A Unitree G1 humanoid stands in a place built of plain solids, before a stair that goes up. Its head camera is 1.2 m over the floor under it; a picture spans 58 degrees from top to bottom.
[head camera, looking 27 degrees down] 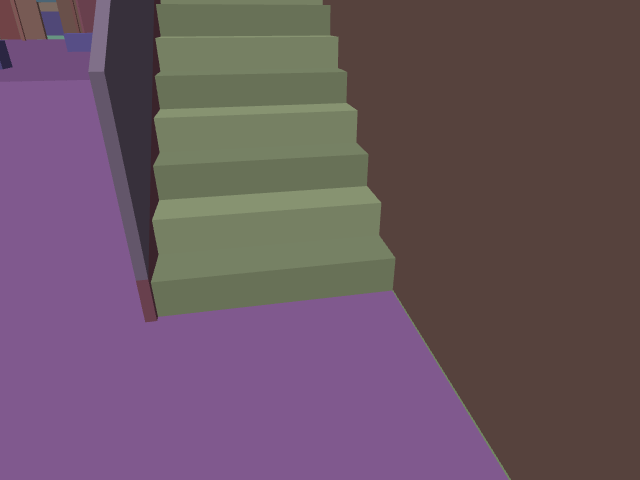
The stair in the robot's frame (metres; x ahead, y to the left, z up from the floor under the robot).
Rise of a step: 0.18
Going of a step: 0.25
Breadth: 1.12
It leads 11 degrees to the left of straight ahead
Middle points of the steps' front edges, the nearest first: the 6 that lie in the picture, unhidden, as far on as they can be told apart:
1.69 0.19 0.19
1.94 0.24 0.37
2.19 0.28 0.55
2.44 0.33 0.74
2.69 0.38 0.92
2.94 0.43 1.10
